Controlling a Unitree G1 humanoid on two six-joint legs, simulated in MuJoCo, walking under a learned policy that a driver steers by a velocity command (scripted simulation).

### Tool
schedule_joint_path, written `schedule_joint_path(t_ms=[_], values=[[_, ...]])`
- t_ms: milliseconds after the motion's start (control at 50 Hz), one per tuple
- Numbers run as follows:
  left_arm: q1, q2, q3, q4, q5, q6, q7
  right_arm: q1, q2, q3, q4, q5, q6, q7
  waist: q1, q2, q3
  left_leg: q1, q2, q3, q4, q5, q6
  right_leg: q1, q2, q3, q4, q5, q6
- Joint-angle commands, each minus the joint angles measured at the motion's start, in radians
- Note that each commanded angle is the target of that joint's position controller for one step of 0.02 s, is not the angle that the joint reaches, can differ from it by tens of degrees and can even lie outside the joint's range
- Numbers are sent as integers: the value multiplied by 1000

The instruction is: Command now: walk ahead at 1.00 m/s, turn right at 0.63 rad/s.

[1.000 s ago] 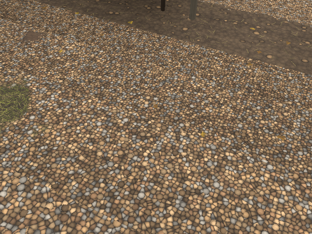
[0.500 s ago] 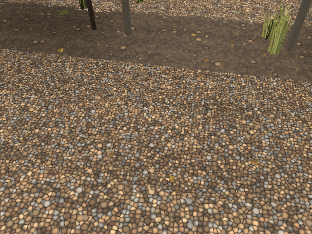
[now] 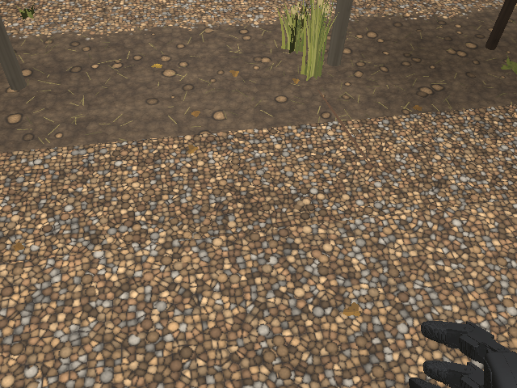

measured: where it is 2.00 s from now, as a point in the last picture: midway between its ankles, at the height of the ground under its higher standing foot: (286, 237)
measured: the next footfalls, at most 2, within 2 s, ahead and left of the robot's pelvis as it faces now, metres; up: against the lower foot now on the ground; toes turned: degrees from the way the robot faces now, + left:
right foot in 0.56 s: +0.62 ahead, -0.26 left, -0.19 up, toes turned -1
left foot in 0.90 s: +0.98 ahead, +0.01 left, -0.19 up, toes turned +20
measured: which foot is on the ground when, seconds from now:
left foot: down 0.00-0.54, up 0.56-0.88, down 0.90-1.00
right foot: down 0.00-0.02, up 0.04-0.54, down 0.56-0.90, up 0.92-1.00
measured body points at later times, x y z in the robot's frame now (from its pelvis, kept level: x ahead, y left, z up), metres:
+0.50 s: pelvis +0.42 -0.06 -0.06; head +0.44 -0.06 +0.39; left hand +0.75 +0.10 -0.07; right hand +0.26 -0.28 -0.18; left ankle +0.14 +0.19 -0.69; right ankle +0.61 -0.24 -0.76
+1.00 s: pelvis +0.85 -0.07 -0.19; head +0.87 -0.04 +0.26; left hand +0.83 +0.20 -0.33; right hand +1.11 -0.26 -0.27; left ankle +0.94 +0.00 -0.89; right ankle +0.74 -0.28 -0.74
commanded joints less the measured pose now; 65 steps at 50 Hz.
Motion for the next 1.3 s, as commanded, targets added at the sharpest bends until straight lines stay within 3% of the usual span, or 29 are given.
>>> schedule_joint_path(t_ms=[20,40,60,100,160,280,340,380,460,520,540,560,580,600,640,660,720,780,860,880,900,920,940,960,1000,1100,1160,1240,1300], values=[[-118,66,10,-127,25,-21,-13,681,-237,-99,143,15,19,6,-320,286,-250,899,89,-208,-100,-242,120,-499,-8,12,556,211,0],[65,15,-1,-157,-36,-36,-23,598,-300,-98,121,-10,7,24,-154,600,-226,881,322,-901,-431,-444,328,-692,-3,11,797,14,6],[-12,65,-1,-154,-57,-30,-26,448,-207,-85,89,13,8,23,-142,360,-20,757,315,-966,-484,-766,347,-825,-89,-8,832,101,2],[-212,63,-4,-208,-28,-10,-28,334,-152,-71,92,-3,9,23,-123,84,125,477,233,-625,-442,-607,301,-747,-152,-31,734,218,-15],[-258,81,6,-249,-9,7,-44,310,-84,-41,142,0,4,25,-54,128,105,302,162,-311,-410,-326,274,-582,-228,-1,446,252,-20],[-349,131,6,-285,-4,-12,-93,393,-221,-70,167,-11,10,18,-70,28,11,366,170,-127,-386,-26,312,-515,-279,-160,251,586,44],[-639,146,12,-365,0,-34,-109,686,-140,-50,258,15,20,-12,-221,62,134,760,214,-205,-305,-144,275,-1013,-328,-84,114,608,24],[-722,122,-1,-392,30,-61,-147,651,-118,-40,242,18,53,-41,-223,52,146,570,141,-119,-297,-207,233,-776,-309,-133,-84,900,24],[-600,172,18,-325,-19,-61,-146,536,-199,-61,199,24,60,-32,-143,108,116,308,89,-23,-256,-178,191,-217,-256,-150,-147,965,79],[-221,264,63,-178,-13,-62,-106,511,-200,-72,220,16,98,-35,33,155,-35,519,54,-34,312,176,121,42,-342,-118,-330,1042,100],[-25,276,73,-103,6,-60,-102,461,-192,-76,224,23,92,-34,135,109,-88,366,20,-24,624,157,77,298,-371,-115,-400,1153,102],[119,263,63,-33,28,-57,-104,433,-115,-65,221,11,80,-32,188,-90,-63,44,-98,-29,1020,-540,54,539,-440,-40,-347,1078,57],[77,286,31,-28,76,-60,-109,577,10,-33,199,-16,45,-14,45,-476,-145,-246,-53,-99,1236,-723,98,711,-442,-161,128,1654,145],[67,304,57,-41,66,-42,-107,726,-7,-30,208,47,12,-13,-1,-635,-323,-327,-13,-116,1267,-591,87,768,-519,-25,123,1667,92],[91,343,92,41,54,-28,-108,522,-19,-25,130,84,4,-48,24,-273,-342,-434,24,31,1248,-356,79,571,-676,398,-298,641,-81],[-15,206,48,31,47,-40,-105,455,-42,-38,130,82,25,-58,-16,-90,-243,-403,88,40,1133,-164,124,371,-695,374,-359,488,-83],[-263,66,-7,45,30,-55,-82,295,-12,-40,55,46,106,-23,-116,-118,97,-304,167,17,837,-118,131,-138,-631,42,-340,623,11],[-390,120,-10,24,35,-58,-28,216,-38,-44,-27,9,125,-2,-166,-192,176,-157,154,68,445,-11,99,-260,-567,-206,-431,831,61],[-252,315,41,17,14,-19,38,257,-138,-84,5,-13,108,56,-170,-9,18,248,-106,362,144,90,174,-77,-444,-402,-186,1503,87],[-264,343,49,18,7,-11,41,418,-163,-98,34,-6,106,70,-257,-70,-42,431,-119,327,54,98,215,-82,-474,-373,13,1518,89],[-278,322,46,6,16,-13,39,569,-240,-132,78,5,110,69,-323,-8,-101,750,-125,253,59,231,236,-248,-411,-361,315,1168,127],[-249,192,17,-8,48,-5,26,500,-307,-127,78,10,106,54,-219,347,-5,706,-8,-21,-103,564,303,-417,-160,-382,812,-22,185],[-67,170,2,-67,15,-27,5,396,-331,-112,-13,-35,91,53,-83,501,-289,898,195,-550,-232,445,518,-558,-99,-127,945,-88,162],[-169,237,11,-85,2,-43,-7,367,-270,-104,-50,-31,87,56,-139,313,-281,874,203,-623,-353,290,504,-609,-114,-58,869,-23,138],[-232,213,15,-90,16,-29,0,233,-259,-105,-76,-2,72,58,-45,12,-74,568,142,-479,-343,331,428,-563,-155,-57,704,87,127],[-343,196,31,-149,51,29,9,187,-224,-87,-98,12,97,6,-13,-9,-102,331,29,-229,-284,716,362,-403,-194,-56,312,171,154],[-322,163,21,-154,74,38,-22,150,-262,-95,-123,-9,162,-42,3,1,-267,342,11,-193,-158,967,309,-306,-147,-112,369,492,159],[-442,220,44,-209,0,45,-33,270,-205,-62,-94,7,149,-69,-61,67,-116,469,50,-336,-172,475,346,-607,-157,-12,474,368,179],[-541,238,44,-262,12,31,-47,302,-211,-58,-75,8,142,-87,-91,92,-22,497,46,-364,-140,247,347,-706,-169,-2,331,390,177]])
